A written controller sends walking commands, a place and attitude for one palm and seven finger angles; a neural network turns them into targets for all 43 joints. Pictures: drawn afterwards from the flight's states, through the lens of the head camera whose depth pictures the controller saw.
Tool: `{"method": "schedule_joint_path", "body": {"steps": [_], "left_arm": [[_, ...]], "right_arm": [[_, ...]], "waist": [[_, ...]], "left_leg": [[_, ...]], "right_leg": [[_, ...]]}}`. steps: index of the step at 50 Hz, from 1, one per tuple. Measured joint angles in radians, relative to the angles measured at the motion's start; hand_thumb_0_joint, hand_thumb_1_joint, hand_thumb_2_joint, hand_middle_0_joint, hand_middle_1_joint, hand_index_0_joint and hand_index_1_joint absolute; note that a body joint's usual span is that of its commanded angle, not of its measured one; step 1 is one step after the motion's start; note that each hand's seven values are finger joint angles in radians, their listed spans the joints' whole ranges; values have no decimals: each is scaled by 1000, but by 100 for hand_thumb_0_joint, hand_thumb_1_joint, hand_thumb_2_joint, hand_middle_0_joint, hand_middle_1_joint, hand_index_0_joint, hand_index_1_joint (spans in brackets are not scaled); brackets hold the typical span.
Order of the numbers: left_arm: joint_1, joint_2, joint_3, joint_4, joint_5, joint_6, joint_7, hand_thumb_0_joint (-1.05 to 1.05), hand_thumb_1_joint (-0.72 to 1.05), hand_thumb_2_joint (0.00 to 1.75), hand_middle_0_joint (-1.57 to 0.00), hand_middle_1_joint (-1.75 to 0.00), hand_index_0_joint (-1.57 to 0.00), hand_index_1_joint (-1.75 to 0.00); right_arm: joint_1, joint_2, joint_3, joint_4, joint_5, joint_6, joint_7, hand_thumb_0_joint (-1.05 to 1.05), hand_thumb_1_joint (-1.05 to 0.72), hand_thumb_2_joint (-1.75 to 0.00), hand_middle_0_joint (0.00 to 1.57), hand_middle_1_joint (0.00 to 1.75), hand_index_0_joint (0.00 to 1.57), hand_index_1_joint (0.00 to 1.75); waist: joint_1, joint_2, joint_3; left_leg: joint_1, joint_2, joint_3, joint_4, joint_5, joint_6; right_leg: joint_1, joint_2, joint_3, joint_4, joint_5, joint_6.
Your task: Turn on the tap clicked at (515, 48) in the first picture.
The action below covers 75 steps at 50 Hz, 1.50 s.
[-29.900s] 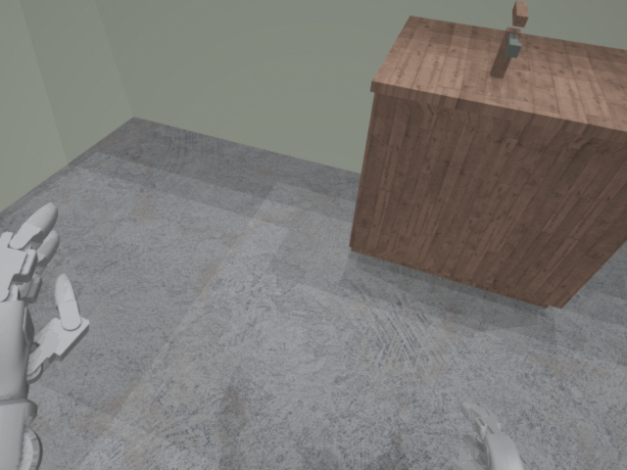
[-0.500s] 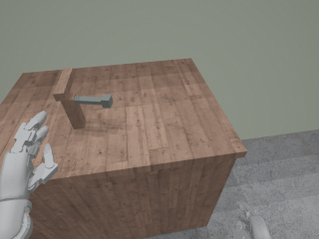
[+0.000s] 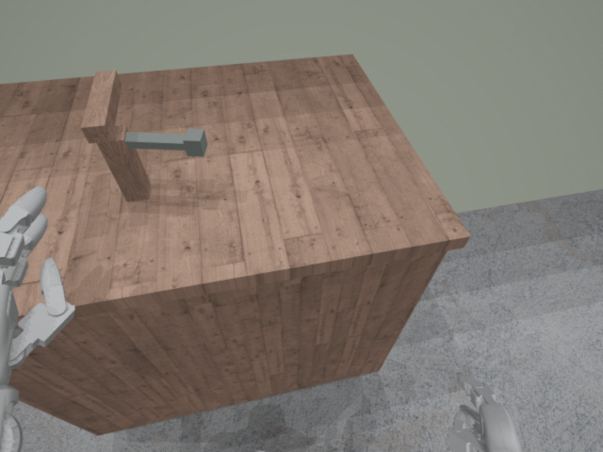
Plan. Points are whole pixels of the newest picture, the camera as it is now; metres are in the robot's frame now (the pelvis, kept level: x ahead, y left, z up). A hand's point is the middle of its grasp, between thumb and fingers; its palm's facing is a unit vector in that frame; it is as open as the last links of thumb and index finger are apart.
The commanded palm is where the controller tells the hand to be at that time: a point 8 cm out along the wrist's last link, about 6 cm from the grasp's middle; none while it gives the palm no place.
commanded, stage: step back with the hand held close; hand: left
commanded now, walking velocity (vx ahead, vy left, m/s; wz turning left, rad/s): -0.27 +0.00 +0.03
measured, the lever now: (195, 142) +0.49 +0.20 +0.14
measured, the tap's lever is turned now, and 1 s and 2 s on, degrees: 75 75 75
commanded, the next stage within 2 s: stop stepping back and stand still in 0.70 s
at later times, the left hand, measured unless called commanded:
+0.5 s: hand (17, 362) +0.16 +0.26 +0.16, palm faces +0.39 -0.82 -0.43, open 7.4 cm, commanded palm +0.10 +0.29 +0.18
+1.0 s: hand out of the picture +0.01 +0.23 +0.16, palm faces +0.40 -0.83 -0.39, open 7.4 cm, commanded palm -0.05 +0.27 +0.18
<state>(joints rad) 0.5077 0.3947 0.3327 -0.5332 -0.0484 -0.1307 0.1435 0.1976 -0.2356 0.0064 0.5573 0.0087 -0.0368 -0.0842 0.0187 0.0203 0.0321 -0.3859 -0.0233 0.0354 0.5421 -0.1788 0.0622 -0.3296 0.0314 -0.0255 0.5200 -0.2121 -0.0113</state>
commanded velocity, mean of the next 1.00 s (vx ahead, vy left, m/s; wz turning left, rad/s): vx -0.22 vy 0.01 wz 0.00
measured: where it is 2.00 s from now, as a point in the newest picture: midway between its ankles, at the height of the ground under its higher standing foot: outside the picture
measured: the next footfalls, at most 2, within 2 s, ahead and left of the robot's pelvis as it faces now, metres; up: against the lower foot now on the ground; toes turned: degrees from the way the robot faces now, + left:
left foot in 0.36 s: +0.03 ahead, +0.13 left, +0.00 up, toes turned +2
right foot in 0.64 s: -0.05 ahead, -0.14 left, +0.00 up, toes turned +0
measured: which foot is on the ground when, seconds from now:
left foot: down 0.00-0.20, up 0.22-0.34, down 0.36-0.68, up 0.70-0.90, down 0.92-1.00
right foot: down 0.00-0.40, up 0.42-0.62, down 0.64-0.92, up 0.94-1.00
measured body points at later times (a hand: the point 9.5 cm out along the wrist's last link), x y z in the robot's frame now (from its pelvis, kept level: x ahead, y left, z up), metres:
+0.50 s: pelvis -0.06 +0.01 +0.00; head -0.02 +0.03 +0.45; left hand +0.13 +0.30 +0.19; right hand +0.13 -0.22 -0.08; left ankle -0.01 +0.12 -0.73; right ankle -0.02 -0.12 -0.70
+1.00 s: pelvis -0.20 -0.02 -0.01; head -0.19 +0.00 +0.44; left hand -0.02 +0.27 +0.18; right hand -0.04 -0.27 -0.07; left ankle -0.20 +0.12 -0.73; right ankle -0.12 -0.13 -0.71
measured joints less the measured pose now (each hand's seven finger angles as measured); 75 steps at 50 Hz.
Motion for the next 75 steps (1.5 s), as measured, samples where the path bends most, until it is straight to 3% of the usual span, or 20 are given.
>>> {"method": "schedule_joint_path", "body": {"steps": [9,15,19,25,31,34,38,40,43,46,51,55,58,61,63,66,68,71,73,75], "left_arm": [[-22,-26,2,5,21,6,5,1,89,90,-21,-30,-21,-30],[-5,-35,-28,-49,-3,3,14,1,89,90,-21,-30,-21,-30],[-6,-5,-12,-79,-6,-10,17,1,89,90,-21,-30,-21,-31],[-6,32,56,-65,-8,-7,20,1,89,90,-21,-30,-21,-31],[-43,-22,19,-46,-5,10,14,1,89,90,-21,-30,-21,-30],[-53,-37,-3,-44,0,0,-2,1,89,90,-21,-30,-21,-30],[-5,-29,-19,-77,-11,-14,-13,1,89,90,-21,-30,-21,-30],[26,-21,-8,-90,-11,-19,-10,1,89,90,-21,-30,-21,-31],[35,1,11,-89,-9,-24,-1,1,88,90,-22,-30,-21,-31],[33,11,23,-91,-10,-19,12,1,88,90,-22,-30,-21,-31],[20,10,43,-31,-6,9,27,1,88,90,-21,-30,-21,-31],[11,-10,34,4,5,7,20,1,89,90,-21,-30,-21,-30],[-44,-44,9,28,10,8,2,1,89,90,-21,-30,-21,-30],[-68,-69,-17,45,4,23,-12,1,89,90,-21,-30,-21,-30],[-59,-68,-24,39,4,38,-11,1,89,90,-21,-30,-21,-30],[-42,-51,-26,4,0,47,2,1,89,90,-21,-30,-21,-30],[-50,-24,-8,11,9,40,8,1,89,90,-21,-30,-21,-30],[-56,-2,6,57,15,30,6,1,89,90,-21,-30,-21,-30],[-58,-8,4,78,13,27,4,1,89,90,-21,-30,-21,-30],[-44,-21,4,80,7,26,3,1,89,90,-21,-30,-21,-30]], "right_arm": [[5,28,19,11,-9,-12,8,2,-91,-90,21,30,20,30],[-5,33,10,30,1,5,23,2,-91,-90,21,30,20,30],[-13,20,-6,17,1,5,14,2,-91,-90,21,30,20,30],[-33,60,-13,26,-14,-49,24,2,-91,-90,21,30,20,30],[-25,75,17,23,-11,-70,43,1,-91,-90,21,30,20,30],[-42,62,23,21,-10,-64,45,1,-91,-90,21,30,20,30],[-46,61,8,44,2,-34,38,2,-91,-90,21,30,20,30],[-43,61,6,43,-1,-22,29,2,-91,-90,21,30,20,30],[-27,51,-1,30,2,-20,14,2,-91,-90,21,30,20,30],[5,19,-18,3,7,-36,3,2,-91,-90,21,30,20,30],[47,37,-32,39,12,-74,6,2,-91,-90,20,30,20,30],[100,33,-16,66,13,-80,26,1,-91,-90,20,30,20,30],[78,20,-12,101,9,-59,31,2,-91,-90,21,30,20,30],[39,32,-3,156,5,-39,35,2,-91,-90,21,30,20,30],[30,45,7,158,3,-36,31,2,-91,-90,21,30,20,30],[29,46,19,113,-3,-55,19,2,-91,-90,21,30,20,30],[23,65,16,95,-1,-71,16,2,-91,-90,21,30,20,30],[48,84,21,98,10,-89,33,2,-91,-90,21,30,20,30],[69,84,25,108,12,-89,40,2,-91,-90,21,30,20,30],[87,80,28,113,11,-79,40,1,-91,-90,21,30,20,30]], "waist": [[-5,8,4],[-28,-34,-5],[-52,-56,-4],[-14,-73,24],[1,-30,20],[-5,24,38],[-16,-32,30],[-31,-65,18],[-57,-94,-2],[-79,-83,-17],[-67,-98,-1],[-47,-57,-29],[-28,-23,-7],[-21,-44,-17],[-28,-64,-39],[-45,-56,-56],[-44,-76,-35],[-61,-73,-51],[-64,-50,-60],[-58,-24,-65]], "left_leg": [[-34,-7,-13,36,-20,-2],[-61,-1,-42,207,-167,-50],[1,20,-51,85,-111,-58],[5,35,-7,24,-37,-50],[-18,79,-11,-17,30,-75],[-79,117,-44,56,-23,-82],[-188,35,-56,460,-250,-104],[-162,20,-28,505,-271,-108],[-51,26,-2,333,-276,-89],[102,53,3,41,-172,-54],[123,41,-1,29,-106,-74],[99,60,-25,62,-113,-72],[12,59,-48,275,-252,-48],[-40,33,-22,463,-231,-45],[1,35,10,387,-244,-33],[113,44,12,116,-250,-6],[120,37,37,107,-168,-19],[142,33,31,41,-111,-21],[154,47,13,-11,-81,-24],[162,70,4,-50,-57,-33]], "right_leg": [[-28,12,16,33,4,-9],[-59,-11,8,51,4,-14],[-111,-39,0,95,-3,9],[-162,-13,63,332,-211,31],[-12,-23,40,103,-122,34],[23,11,10,0,-8,15],[-29,-25,29,13,9,-2],[-48,-44,42,9,29,1],[-86,-65,38,17,53,8],[-134,-71,12,75,48,20],[-165,-37,44,346,-177,31],[-14,-23,-1,136,-152,29],[-8,-9,-24,92,1,-25],[-28,-18,-14,88,14,-40],[-50,-27,-13,84,7,-42],[-112,-23,-30,152,-109,-33],[-175,-16,8,361,-191,-12],[-235,-14,20,609,-155,5],[-216,-26,0,580,-127,8],[-150,-38,-26,425,-135,6]]}}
